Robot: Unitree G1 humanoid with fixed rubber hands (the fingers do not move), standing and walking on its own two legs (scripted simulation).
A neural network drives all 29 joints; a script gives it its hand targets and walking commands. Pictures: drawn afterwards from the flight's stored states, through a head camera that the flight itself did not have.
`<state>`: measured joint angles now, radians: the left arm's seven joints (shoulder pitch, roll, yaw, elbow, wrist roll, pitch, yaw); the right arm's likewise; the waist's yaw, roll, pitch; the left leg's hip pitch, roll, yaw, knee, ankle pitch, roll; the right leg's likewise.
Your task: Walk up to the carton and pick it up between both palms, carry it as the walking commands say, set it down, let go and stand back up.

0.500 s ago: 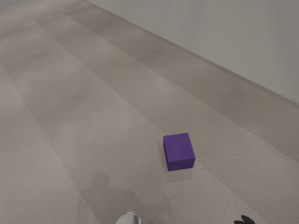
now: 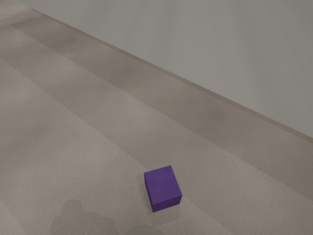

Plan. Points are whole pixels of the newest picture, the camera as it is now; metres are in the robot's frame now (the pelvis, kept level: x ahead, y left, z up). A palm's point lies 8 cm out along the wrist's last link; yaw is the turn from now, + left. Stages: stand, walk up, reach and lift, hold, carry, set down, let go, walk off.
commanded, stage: walk up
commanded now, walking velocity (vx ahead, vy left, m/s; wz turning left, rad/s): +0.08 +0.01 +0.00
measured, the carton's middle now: (161, 188) +0.50 -0.04 -0.70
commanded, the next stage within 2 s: none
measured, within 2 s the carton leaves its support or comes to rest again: neither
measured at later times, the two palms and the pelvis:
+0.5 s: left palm out of the picture +0.07 +0.20 -0.15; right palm out of the picture +0.07 -0.25 -0.14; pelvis +0.04 -0.03 +0.00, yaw +1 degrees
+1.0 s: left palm out of the picture +0.05 +0.20 -0.15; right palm out of the picture +0.05 -0.21 -0.14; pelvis +0.07 -0.01 +0.00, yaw +0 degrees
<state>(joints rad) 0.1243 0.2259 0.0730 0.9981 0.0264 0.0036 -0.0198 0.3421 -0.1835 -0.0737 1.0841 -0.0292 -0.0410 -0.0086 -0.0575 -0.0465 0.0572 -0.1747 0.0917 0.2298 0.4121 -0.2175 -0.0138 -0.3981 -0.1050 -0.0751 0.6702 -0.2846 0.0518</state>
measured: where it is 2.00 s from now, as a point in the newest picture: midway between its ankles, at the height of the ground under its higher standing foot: outside the picture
